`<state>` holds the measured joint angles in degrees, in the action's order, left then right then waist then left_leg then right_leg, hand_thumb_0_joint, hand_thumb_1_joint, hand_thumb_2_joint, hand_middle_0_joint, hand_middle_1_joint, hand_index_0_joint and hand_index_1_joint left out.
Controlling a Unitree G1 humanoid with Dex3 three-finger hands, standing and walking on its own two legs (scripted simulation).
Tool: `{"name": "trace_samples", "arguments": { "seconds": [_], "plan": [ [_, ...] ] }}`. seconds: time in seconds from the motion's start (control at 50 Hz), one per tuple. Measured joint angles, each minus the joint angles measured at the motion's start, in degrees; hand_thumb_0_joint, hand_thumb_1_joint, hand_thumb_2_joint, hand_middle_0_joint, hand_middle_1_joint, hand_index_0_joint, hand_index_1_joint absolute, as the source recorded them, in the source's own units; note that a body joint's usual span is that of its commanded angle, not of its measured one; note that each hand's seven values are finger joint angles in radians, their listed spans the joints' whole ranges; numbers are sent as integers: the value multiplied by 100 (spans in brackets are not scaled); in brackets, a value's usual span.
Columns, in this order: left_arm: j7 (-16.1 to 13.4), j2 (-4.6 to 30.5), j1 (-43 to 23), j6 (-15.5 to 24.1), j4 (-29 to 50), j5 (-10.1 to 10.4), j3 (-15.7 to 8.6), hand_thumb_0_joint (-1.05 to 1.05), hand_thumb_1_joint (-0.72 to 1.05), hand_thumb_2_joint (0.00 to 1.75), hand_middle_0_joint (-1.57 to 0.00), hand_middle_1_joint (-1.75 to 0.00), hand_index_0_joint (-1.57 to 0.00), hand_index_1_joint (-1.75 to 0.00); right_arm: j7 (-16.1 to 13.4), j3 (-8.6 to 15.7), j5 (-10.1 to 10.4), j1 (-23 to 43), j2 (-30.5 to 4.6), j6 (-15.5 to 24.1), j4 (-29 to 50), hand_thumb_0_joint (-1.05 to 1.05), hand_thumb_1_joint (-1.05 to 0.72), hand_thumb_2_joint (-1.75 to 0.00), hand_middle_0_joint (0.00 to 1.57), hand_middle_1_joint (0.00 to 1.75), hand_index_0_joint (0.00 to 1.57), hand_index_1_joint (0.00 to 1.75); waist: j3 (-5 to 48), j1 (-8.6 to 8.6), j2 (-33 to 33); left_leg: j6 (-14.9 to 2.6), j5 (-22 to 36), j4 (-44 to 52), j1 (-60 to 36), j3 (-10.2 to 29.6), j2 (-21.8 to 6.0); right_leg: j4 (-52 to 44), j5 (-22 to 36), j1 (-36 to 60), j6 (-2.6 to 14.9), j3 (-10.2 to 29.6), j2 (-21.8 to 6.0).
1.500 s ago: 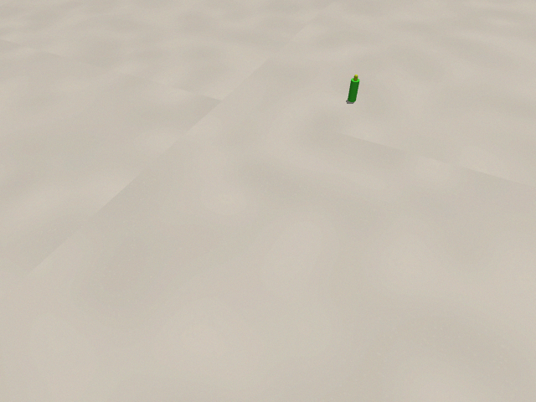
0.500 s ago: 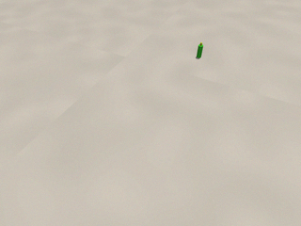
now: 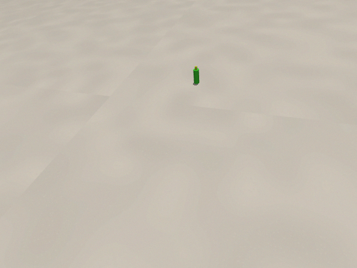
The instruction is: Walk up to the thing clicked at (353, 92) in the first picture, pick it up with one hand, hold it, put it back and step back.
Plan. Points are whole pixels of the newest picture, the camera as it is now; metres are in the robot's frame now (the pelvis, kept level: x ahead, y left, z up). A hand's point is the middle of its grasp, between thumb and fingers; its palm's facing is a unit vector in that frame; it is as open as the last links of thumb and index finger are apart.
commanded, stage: walk up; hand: left
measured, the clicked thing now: (196, 74) +2.04 -0.08 -0.66
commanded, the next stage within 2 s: none
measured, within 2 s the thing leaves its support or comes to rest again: neither
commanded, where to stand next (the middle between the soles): +1.66 -0.24 m, yaw -10 degrees
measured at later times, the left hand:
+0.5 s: hand (110, 219) +0.32 +0.26 -0.15, palm faces -0.09 -0.94 -0.33, open 7.4 cm
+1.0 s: hand (160, 109) +0.78 +0.13 -0.10, palm faces -0.18 -0.91 -0.38, open 7.4 cm
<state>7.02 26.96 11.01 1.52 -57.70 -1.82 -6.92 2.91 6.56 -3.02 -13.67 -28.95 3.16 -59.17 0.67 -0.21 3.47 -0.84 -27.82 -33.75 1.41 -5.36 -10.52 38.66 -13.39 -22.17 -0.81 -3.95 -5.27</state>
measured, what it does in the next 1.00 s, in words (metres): walks ahead: left foot, then right foot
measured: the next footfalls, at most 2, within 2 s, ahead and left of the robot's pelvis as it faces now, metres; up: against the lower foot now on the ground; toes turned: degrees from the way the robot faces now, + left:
left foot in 0.42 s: +0.43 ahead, +0.09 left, +0.00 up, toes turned +1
right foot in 0.88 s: +0.70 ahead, -0.22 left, +0.00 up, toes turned -14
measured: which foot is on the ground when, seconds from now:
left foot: down 0.00-0.00, up 0.02-0.40, down 0.42-0.92, up 0.94-1.00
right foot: down 0.00-0.46, up 0.48-0.86, down 0.88-1.00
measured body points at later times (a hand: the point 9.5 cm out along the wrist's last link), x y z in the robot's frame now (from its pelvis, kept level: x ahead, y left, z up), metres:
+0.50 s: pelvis +0.29 -0.01 +0.00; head +0.32 +0.01 +0.45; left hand +0.33 +0.31 -0.13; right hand +0.40 -0.34 -0.08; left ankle +0.39 +0.09 -0.72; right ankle +0.10 -0.13 -0.66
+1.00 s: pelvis +0.60 -0.11 +0.01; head +0.61 -0.14 +0.45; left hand +0.79 +0.17 -0.07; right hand +0.56 -0.42 -0.13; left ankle +0.47 +0.07 -0.63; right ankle +0.66 -0.21 -0.72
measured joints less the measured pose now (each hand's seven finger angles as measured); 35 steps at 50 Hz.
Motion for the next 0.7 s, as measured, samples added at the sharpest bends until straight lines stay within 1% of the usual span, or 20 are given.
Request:
{"name": "trace_samples", "arguments": {
  "seconds": [0.02,0.04,0.08,0.12,0.16,0.2,0.26,0.32,0.38,0.42,0.44,0.46,0.48,0.5,0.52,0.54,0.56,0.6,0.64,0.7],
  "plan": [
    [-54,-63,-15,73,61,-11,-7,0,90,90,-20,-30,-20,-30,-23,-10,24,4,-19,-53,-11,0,-90,-90,20,30,20,30,-10,31,103,-63,-173,-839,342,259,-26,210,-226,5,18,-105,96],
    [-104,-133,16,142,137,5,1,0,90,90,-20,-30,-20,-30,-25,-42,54,22,3,-110,-20,0,-90,-90,20,30,20,30,-11,104,109,-58,-188,-1639,706,443,125,302,-396,47,48,-129,139],
    [-148,-306,175,198,220,82,73,0,90,90,-20,-30,-21,-30,22,-125,98,134,70,-144,-23,1,-91,-90,20,30,20,30,-32,253,94,-29,85,-2703,1360,450,431,69,-477,323,140,-80,223],
    [-189,-454,371,204,203,126,175,0,90,90,-20,-30,-21,-30,94,-198,182,280,148,-84,58,1,-91,-90,20,30,20,30,-95,321,114,-46,559,-3058,1934,336,551,-456,-357,750,193,-43,331],
    [-222,-515,569,210,153,150,246,0,90,90,-20,-30,-21,-30,167,-261,232,370,263,-13,227,1,-91,-90,20,30,20,30,-154,372,78,-58,959,-2864,2377,254,552,-937,-264,1158,224,19,427],
    [-251,-523,755,221,116,176,288,0,90,90,-20,-30,-21,-30,248,-298,220,430,369,13,395,1,-91,-90,20,30,20,30,-194,413,25,-16,1278,-2469,2739,270,483,-1282,-253,1484,258,88,527],
    [-269,-486,953,227,109,180,312,0,90,90,-20,-30,-21,-30,339,-312,186,474,478,-19,562,0,-90,-90,20,30,20,30,-233,429,-77,117,1594,-1629,3089,342,365,-1607,-361,1869,286,150,638],
    [-261,-413,1030,262,175,158,318,1,89,90,-20,-30,-21,-30,371,-299,158,500,503,-64,612,0,-90,-90,20,30,20,30,-283,451,-165,185,1988,-666,3151,370,301,-1782,-582,2209,241,173,708],
    [-260,-329,1051,280,246,154,341,1,89,90,-20,-30,-21,-30,355,-254,165,535,485,-77,597,0,-90,-90,20,30,20,30,-296,497,-246,133,2343,30,2919,289,357,-1790,-948,2518,161,219,712],
    [-282,-257,1085,264,277,169,354,1,89,90,-20,-30,-21,-30,322,-222,158,539,482,-38,624,0,-90,-90,20,30,20,30,-249,504,-365,54,2426,344,2589,149,510,-1526,-1358,2614,94,291,610],
    [-315,-188,1028,234,262,174,346,1,89,90,-20,-30,-21,-30,275,-188,130,590,558,13,632,0,-90,-90,20,30,20,30,-311,453,-582,13,2374,222,2530,38,678,-1084,-1609,2531,127,320,409],
    [-368,-166,939,187,248,187,340,1,90,90,-20,-30,-21,-30,236,-173,78,634,617,79,685,0,-90,-90,20,30,20,30,-404,408,-756,-26,2153,39,2479,-91,803,-325,-1650,2280,207,393,230],
    [-419,-202,862,145,260,221,354,1,90,90,-20,-30,-21,-30,205,-169,43,641,636,149,780,0,-90,-90,20,30,20,30,-466,340,-768,-50,1922,-130,2437,-139,816,571,-1583,1921,265,562,272],
    [-457,-246,800,125,285,243,400,1,90,90,-20,-30,-21,-30,185,-167,68,620,647,204,861,0,-90,-90,20,30,20,30,-496,269,-702,-76,1741,-205,2350,-149,767,1397,-1499,1527,333,690,420],
    [-475,-267,751,132,303,248,462,1,90,90,-20,-30,-21,-30,166,-163,109,578,669,231,911,0,-90,-90,20,30,20,30,-497,204,-639,-104,1622,-162,2197,-168,713,2058,-1346,1136,378,730,527],
    [-471,-262,706,155,318,253,510,1,90,90,-20,-30,-21,-30,141,-171,146,517,697,239,940,0,-90,-90,20,30,20,30,-486,141,-610,-112,1562,-22,1984,-206,681,2498,-1141,776,389,737,566],
    [-454,-242,655,185,336,265,532,1,90,90,-20,-30,-21,-30,113,-195,174,429,719,246,960,0,-90,-90,20,30,20,30,-467,74,-605,-89,1544,170,1747,-245,675,2711,-933,455,387,731,552],
    [-404,-177,522,222,418,297,517,1,90,90,-20,-30,-21,-30,73,-245,233,185,728,276,963,0,-90,-90,21,30,21,30,-411,-45,-627,-35,1518,564,1292,-301,712,2685,-581,-97,346,726,435],
    [-345,-98,369,230,547,302,464,1,90,90,-20,-30,-21,-30,53,-277,271,-85,700,294,911,0,-90,-90,21,30,21,30,-370,-127,-660,-14,1440,859,886,-333,771,2442,-298,-541,268,772,307],
    [-245,-30,140,198,704,273,389,0,90,90,-20,-30,-21,-30,44,-292,282,-438,620,274,778,0,-90,-90,21,30,21,30,-331,-173,-666,26,1251,1174,342,-392,834,1702,40,-978,146,718,95]
  ]
}}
